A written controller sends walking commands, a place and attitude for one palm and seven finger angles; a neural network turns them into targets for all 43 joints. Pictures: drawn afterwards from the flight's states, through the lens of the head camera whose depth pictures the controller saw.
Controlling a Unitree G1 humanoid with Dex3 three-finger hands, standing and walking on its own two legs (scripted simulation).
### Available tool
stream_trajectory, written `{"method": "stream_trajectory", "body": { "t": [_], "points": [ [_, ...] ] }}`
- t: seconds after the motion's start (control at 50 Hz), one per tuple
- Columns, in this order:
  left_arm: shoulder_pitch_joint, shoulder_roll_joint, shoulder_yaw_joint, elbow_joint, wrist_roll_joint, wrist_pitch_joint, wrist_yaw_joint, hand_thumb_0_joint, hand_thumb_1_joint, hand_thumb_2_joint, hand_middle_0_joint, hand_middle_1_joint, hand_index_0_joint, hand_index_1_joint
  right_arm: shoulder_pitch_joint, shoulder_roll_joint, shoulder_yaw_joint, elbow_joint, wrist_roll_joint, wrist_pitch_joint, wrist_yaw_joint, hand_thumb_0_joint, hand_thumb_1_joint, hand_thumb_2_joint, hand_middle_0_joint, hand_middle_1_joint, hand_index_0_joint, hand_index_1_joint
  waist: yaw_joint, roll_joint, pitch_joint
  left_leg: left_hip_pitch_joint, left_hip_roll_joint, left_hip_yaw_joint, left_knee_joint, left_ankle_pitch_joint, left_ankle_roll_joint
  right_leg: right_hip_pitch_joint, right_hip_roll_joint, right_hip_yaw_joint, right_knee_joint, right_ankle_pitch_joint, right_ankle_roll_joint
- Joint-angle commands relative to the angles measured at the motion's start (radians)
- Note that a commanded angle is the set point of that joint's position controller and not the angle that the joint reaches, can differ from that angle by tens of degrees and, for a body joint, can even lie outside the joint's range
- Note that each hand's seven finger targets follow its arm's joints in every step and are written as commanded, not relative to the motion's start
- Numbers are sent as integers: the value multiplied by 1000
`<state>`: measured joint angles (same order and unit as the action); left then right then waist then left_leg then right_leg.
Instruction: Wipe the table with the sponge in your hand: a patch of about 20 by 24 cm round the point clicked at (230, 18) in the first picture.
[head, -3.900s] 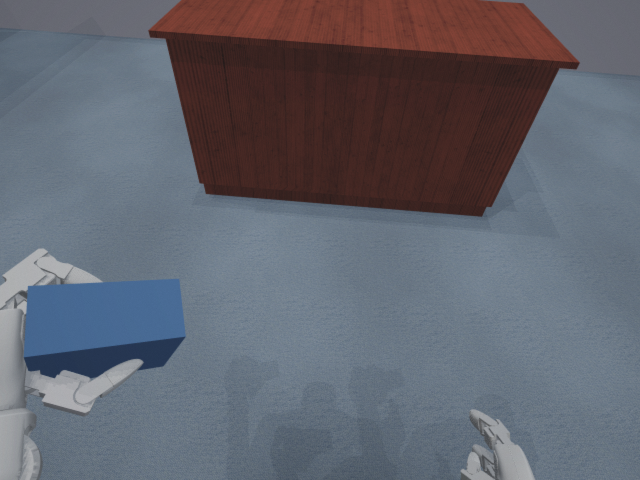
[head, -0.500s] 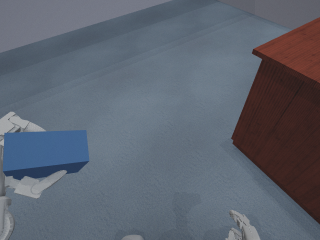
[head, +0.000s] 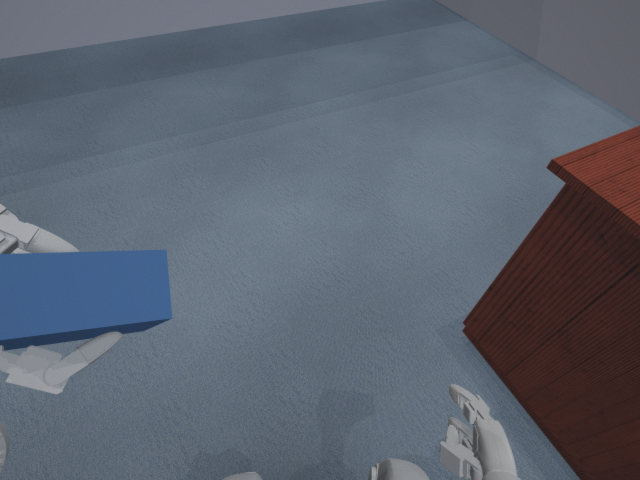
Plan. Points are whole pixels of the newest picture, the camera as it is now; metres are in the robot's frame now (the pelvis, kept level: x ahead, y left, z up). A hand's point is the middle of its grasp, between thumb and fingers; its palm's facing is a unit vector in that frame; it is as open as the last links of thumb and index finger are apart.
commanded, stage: walk to a spot facing it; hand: left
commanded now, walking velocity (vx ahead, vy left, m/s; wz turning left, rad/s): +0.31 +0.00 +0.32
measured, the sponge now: (106, 299) +0.24 +0.21 +0.17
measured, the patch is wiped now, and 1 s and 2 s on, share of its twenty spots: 0.00 0.00 0.00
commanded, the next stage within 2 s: turn to face it in 0.42 s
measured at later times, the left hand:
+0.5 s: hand (56, 273) +0.25 +0.25 +0.19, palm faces +0.56 -0.71 -0.43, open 10.0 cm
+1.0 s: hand (145, 231) +0.31 +0.20 +0.17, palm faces +0.55 -0.73 -0.40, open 10.0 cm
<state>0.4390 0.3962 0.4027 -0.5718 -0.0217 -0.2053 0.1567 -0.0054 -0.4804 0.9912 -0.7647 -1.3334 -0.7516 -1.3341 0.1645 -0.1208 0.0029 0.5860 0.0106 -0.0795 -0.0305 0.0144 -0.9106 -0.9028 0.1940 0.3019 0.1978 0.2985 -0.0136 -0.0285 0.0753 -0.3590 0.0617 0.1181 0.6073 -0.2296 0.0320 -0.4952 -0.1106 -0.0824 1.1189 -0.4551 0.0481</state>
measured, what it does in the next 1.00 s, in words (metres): walks ahead: right foot, then left foot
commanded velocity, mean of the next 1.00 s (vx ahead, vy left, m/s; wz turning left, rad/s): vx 0.11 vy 0.00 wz -0.04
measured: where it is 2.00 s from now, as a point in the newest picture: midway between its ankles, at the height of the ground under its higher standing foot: outside the picture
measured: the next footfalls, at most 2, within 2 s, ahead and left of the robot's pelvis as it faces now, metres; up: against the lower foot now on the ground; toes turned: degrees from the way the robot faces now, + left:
right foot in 0.18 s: +0.13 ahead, -0.16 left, +0.00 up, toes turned -5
left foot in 0.52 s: +0.18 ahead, +0.12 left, +0.00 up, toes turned +24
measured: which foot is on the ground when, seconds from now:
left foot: down 0.00-0.18, up 0.20-0.50, down 0.52-0.90, up 0.92-1.00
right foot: up 0.00-0.16, down 0.18-0.52, up 0.54-0.88, down 0.90-1.00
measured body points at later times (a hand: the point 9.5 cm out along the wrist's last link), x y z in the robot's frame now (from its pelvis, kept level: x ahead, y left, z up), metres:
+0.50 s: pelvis +0.10 -0.02 +0.00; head +0.14 +0.00 +0.45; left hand +0.21 +0.28 +0.21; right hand +0.32 -0.26 -0.06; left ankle +0.14 +0.10 -0.72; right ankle +0.09 -0.15 -0.73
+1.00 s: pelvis +0.13 -0.07 +0.00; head +0.16 -0.09 +0.45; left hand +0.28 +0.23 +0.19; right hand +0.36 -0.23 -0.10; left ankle +0.11 +0.08 -0.68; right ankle +0.18 -0.13 -0.73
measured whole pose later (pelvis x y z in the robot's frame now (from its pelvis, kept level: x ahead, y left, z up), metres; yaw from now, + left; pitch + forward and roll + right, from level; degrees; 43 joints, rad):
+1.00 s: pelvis +0.13 -0.07 +0.00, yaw +7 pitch -2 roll +1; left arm 0.37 0.30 0.32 -0.44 -0.03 -0.15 0.15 0.00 -0.48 0.99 -0.76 -1.34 -0.75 -1.34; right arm 0.12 -0.18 0.04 0.61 0.00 -0.08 -0.02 0.01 -0.90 -0.90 0.20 0.30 0.21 0.30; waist 0.07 0.05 0.09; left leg -0.44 0.09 0.06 1.01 -0.47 -0.08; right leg -0.34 0.01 -0.08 0.64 -0.28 -0.08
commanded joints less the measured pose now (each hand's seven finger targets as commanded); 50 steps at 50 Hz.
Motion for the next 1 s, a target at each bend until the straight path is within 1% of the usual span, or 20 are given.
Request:
{"method": "stream_trajectory", "body": {
  "t": [0.0,0.12,0.14,0.16,0.2,0.26,0.3,0.4,0.46,0.48,0.5,0.52,0.56,0.66,0.76,0.84,0.86,0.9,0.92,0.98],
  "points": [
    [45,111,89,-265,-22,-90,7,0,100,1300,-1200,-1600,-1200,-1600,-23,-176,-54,-124,-2,-80,-17,0,-900,-900,200,300,200,300,21,291,-177,54,207,-224,-337,-40,137,114,8,-55,-258,71,13],
    [-79,92,47,-67,-6,-37,5,0,100,1300,-1200,-1600,-1200,-1600,-25,-170,-39,-100,2,-52,-49,0,-900,-900,200,300,200,300,24,135,-143,-35,132,-165,-120,-277,63,360,49,-86,-649,73,9],
    [-106,116,48,-57,5,-29,7,0,100,1300,-1200,-1600,-1200,-1600,-16,-151,-34,-101,2,-44,-49,0,-900,-900,200,300,200,300,27,-29,-138,-150,61,-89,101,-316,31,421,-89,101,-776,-26,-49],
    [-130,172,70,-48,6,-17,12,0,100,1300,-1200,-1600,-1200,-1600,-38,-131,-24,-109,-1,-41,-49,0,-900,-900,200,300,200,300,41,-318,-105,-351,-57,-11,411,-374,-23,482,-326,461,-890,-18,-161],
    [-152,166,62,-74,-8,-19,16,0,100,1300,-1200,-1600,-1200,-1600,-80,-172,-34,-103,-10,-55,-41,0,-900,-900,200,300,200,300,40,-230,-74,-404,-1,-137,662,-268,-45,441,-394,510,-902,64,-220],
    [-107,151,58,-149,2,-49,13,0,100,1300,-1200,-1600,-1200,-1600,-95,-165,-25,-90,-12,-25,-36,0,-900,-900,200,300,200,300,32,-111,-63,-341,43,-99,619,-193,-75,410,-313,124,-829,394,-168],
    [-88,171,79,-199,3,-55,20,0,100,1300,-1200,-1600,-1200,-1600,-102,-161,-30,-115,-14,-20,-40,0,-900,-900,200,300,200,300,30,-110,-86,-227,46,-43,429,-174,-69,391,-284,-3,-792,528,-144],
    [42,165,125,-271,-18,-40,52,0,100,1300,-1200,-1600,-1200,-1600,-58,-145,-53,-186,-16,-5,-34,0,-900,-900,200,300,200,300,58,-147,-170,-83,-6,93,92,-144,-62,444,-281,-68,-673,685,-147],
    [8,162,122,-303,-28,-44,62,0,100,1300,-1200,-1600,-1200,-1600,5,-169,-78,-188,-10,-4,-43,0,-900,-900,200,300,200,300,-15,-15,-266,210,-75,127,-132,10,-48,336,-214,-149,-321,683,-71],
    [33,139,104,-304,-30,-57,60,0,100,1300,-1200,-1600,-1200,-1600,11,-190,-88,-188,-5,-7,-45,0,-900,-900,200,300,200,300,-27,209,-287,389,65,-102,-183,143,24,130,-124,-155,-60,335,-17],
    [12,142,100,-335,-34,-84,60,0,100,1300,-1200,-1600,-1200,-1600,-9,-215,-87,-194,-3,-21,-35,0,-900,-900,200,300,200,300,-5,443,-293,473,355,-545,-213,637,193,-99,33,-80,162,-224,26],
    [-28,193,116,-247,-6,-95,41,0,100,1300,-1200,-1600,-1200,-1600,-3,-220,-81,-168,0,-32,-14,0,-900,-900,200,300,200,300,-4,304,-259,384,396,-592,-224,563,226,-135,-1,50,220,-198,-9],
    [-8,207,155,-270,-9,-91,27,0,100,1300,-1200,-1600,-1200,-1600,-19,-225,-99,-154,14,-25,-12,0,-900,-900,200,300,200,300,-1,242,-260,324,356,-467,-219,395,227,-177,-20,81,233,-96,1],
    [5,122,72,-302,-19,-83,6,0,100,1300,-1200,-1600,-1200,-1600,-40,-190,-57,-132,0,-62,-7,0,-900,-900,200,300,200,300,17,282,-200,92,250,-122,-301,201,101,57,25,1,-113,93,3],
    [-97,96,42,-127,-15,-52,3,0,100,1300,-1200,-1600,-1200,-1600,-30,-192,-43,-124,-8,-84,-23,0,-900,-900,200,300,200,300,20,237,-157,93,309,-88,-317,14,71,148,73,-33,-349,68,14],
    [-186,87,6,-61,-3,-25,-10,0,100,1300,-1200,-1600,-1200,-1600,-37,-186,-36,-129,-4,-78,-16,0,-900,-900,200,300,200,300,35,169,-152,68,267,-9,-102,-18,0,278,95,-51,-597,189,12],
    [-219,102,5,-67,3,-27,-10,0,100,1300,-1200,-1600,-1200,-1600,-29,-173,-34,-131,-1,-75,-13,0,-900,-900,200,300,200,300,27,55,-147,65,208,22,34,-68,-32,272,33,41,-693,292,-22],
    [-216,153,38,-86,-14,-12,1,0,100,1300,-1200,-1600,-1200,-1600,-70,-154,-28,-168,3,-72,-12,0,-900,-900,200,300,200,300,51,-299,-160,-153,-9,-16,415,-383,-104,299,-236,544,-800,663,-184],
    [-197,163,50,-124,-20,-9,7,0,100,1300,-1200,-1600,-1200,-1600,-76,-163,-33,-159,-1,-66,-9,0,-900,-900,200,300,200,300,45,-264,-172,-171,5,-106,537,-333,-108,307,-255,576,-812,640,-209],
    [-74,175,100,-197,-30,-37,16,0,100,1300,-1200,-1600,-1200,-1600,-105,-134,-3,-145,-7,-20,-8,0,-900,-900,200,300,200,300,40,-37,-241,-192,9,-122,544,-250,-127,420,-162,370,-690,782,-206]
  ]
}}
